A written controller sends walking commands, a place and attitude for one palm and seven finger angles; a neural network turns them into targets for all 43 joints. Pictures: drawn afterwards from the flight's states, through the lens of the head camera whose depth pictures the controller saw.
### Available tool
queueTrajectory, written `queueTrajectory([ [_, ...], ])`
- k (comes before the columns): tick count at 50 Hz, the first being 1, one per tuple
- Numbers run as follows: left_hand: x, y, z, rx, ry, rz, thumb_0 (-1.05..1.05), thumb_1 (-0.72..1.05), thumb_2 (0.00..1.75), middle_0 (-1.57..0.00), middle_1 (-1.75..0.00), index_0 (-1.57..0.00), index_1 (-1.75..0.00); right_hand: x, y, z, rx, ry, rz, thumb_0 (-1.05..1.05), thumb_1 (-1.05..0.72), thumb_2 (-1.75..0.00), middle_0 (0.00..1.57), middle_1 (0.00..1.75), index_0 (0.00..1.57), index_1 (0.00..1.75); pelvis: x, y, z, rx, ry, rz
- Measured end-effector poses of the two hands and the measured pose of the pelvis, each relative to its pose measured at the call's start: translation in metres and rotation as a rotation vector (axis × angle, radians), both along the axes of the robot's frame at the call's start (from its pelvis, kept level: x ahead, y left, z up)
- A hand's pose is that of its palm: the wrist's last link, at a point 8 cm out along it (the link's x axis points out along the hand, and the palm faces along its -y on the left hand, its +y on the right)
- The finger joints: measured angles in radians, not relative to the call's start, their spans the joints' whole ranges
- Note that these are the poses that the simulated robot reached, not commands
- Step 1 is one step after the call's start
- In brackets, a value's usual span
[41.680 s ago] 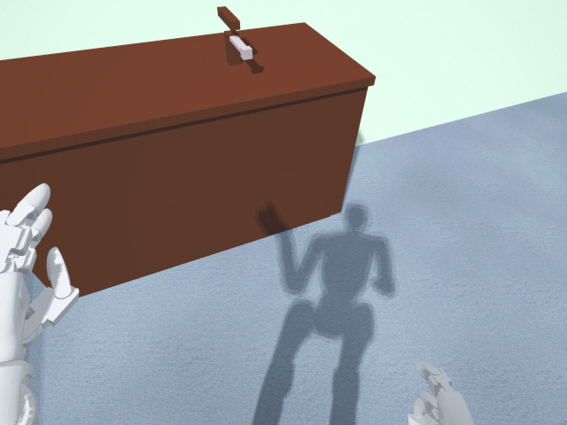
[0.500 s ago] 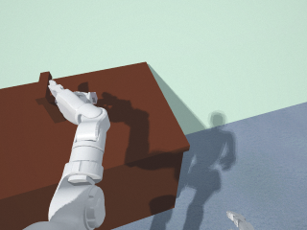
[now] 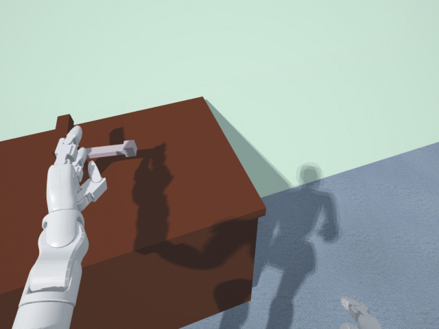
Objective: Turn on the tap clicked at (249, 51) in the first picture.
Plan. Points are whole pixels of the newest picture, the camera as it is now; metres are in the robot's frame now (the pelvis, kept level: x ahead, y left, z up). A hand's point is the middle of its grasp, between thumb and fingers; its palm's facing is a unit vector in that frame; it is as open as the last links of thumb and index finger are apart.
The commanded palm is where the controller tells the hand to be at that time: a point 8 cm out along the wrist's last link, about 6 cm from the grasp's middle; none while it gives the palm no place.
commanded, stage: draw the hand back beside the body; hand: left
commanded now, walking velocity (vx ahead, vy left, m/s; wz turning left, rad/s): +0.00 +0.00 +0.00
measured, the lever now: (130, 148) +0.49 +0.26 +0.06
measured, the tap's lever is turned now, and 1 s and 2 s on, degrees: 78 78 78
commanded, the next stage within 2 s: step back with the hand held close in 1.06 s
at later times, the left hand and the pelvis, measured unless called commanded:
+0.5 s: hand (69, 212) +0.25 +0.25 +0.15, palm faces +0.33 -0.90 -0.27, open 7.5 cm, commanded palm +0.20 +0.29 +0.16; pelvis +0.00 +0.02 +0.00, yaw +0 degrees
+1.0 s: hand (33, 241) +0.20 +0.27 +0.16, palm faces +0.42 -0.84 -0.34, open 7.4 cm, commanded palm +0.15 +0.31 +0.17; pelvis +0.00 +0.03 +0.00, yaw +2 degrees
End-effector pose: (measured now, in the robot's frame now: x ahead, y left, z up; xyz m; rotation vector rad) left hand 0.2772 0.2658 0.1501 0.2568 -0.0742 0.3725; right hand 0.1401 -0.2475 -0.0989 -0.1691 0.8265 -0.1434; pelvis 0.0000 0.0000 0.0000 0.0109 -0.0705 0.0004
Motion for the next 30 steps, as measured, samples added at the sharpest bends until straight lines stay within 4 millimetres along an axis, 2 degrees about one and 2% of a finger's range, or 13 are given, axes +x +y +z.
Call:
queueTrajectory([
  [4,-0.014,-0.001,0.009,0.027,-0.059,-0.040,0.02,0.90,0.90,-0.17,-0.20,-0.17,-0.20,0.010,0.011,0.002,0.000,-0.012,0.049,0.01,-0.91,-0.90,0.20,0.29,0.20,0.30,-0.005,0.004,0.001,-0.003,-0.010,0.015],
  [12,-0.026,-0.011,0.005,0.028,-0.067,-0.133,0.02,0.90,0.90,-0.18,-0.22,-0.18,-0.23,0.033,0.041,0.016,0.046,-0.099,0.078,0.01,-0.91,-0.90,0.20,0.29,0.20,0.30,-0.005,0.012,0.003,-0.004,-0.020,0.002],
  [19,-0.048,0.009,0.012,0.058,-0.082,-0.101,0.02,0.90,0.90,-0.19,-0.24,-0.19,-0.25,0.038,0.054,0.020,0.058,-0.117,0.099,0.01,-0.90,-0.90,0.20,0.30,0.20,0.30,0.000,0.018,0.003,-0.008,-0.028,-0.003],
  [30,-0.083,0.028,0.013,0.097,-0.076,-0.044,0.02,0.90,0.90,-0.20,-0.28,-0.20,-0.28,0.037,0.054,0.016,0.021,-0.083,0.116,0.01,-0.90,-0.90,0.20,0.30,0.20,0.30,0.004,0.026,0.003,-0.013,-0.025,0.011],
])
